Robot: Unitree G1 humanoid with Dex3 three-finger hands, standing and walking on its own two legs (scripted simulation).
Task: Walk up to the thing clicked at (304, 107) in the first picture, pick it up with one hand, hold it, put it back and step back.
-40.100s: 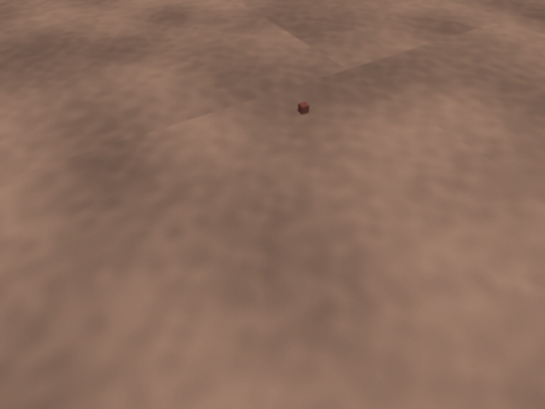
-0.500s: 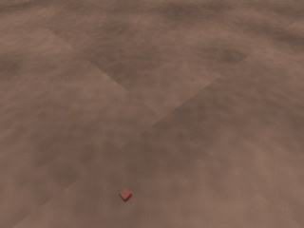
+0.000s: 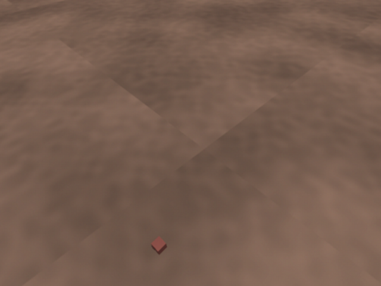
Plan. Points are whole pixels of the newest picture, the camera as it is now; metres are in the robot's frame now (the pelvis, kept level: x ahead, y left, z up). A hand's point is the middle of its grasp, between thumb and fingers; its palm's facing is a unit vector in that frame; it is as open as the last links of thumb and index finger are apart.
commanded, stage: stand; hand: left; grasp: from above
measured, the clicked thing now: (159, 245) +0.46 +0.20 -0.75
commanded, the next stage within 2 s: step back in 1.44 s
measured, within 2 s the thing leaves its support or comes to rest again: neither
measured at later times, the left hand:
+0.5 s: hand out of the picture +0.09 +0.23 -0.16, palm faces +0.00 -0.94 -0.33, open 7.4 cm
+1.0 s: hand out of the picture +0.09 +0.24 -0.16, palm faces +0.00 -0.94 -0.33, open 7.4 cm
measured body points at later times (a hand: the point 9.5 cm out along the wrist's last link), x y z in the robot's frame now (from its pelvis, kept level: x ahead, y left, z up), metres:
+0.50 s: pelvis +0.02 -0.01 +0.00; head +0.03 -0.01 +0.45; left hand +0.09 +0.28 -0.14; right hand +0.09 -0.30 -0.14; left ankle +0.02 +0.10 -0.75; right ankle +0.00 -0.13 -0.75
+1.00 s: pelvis +0.02 -0.01 +0.00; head +0.02 -0.01 +0.45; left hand +0.09 +0.29 -0.13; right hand +0.09 -0.30 -0.14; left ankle +0.02 +0.10 -0.75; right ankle +0.00 -0.13 -0.75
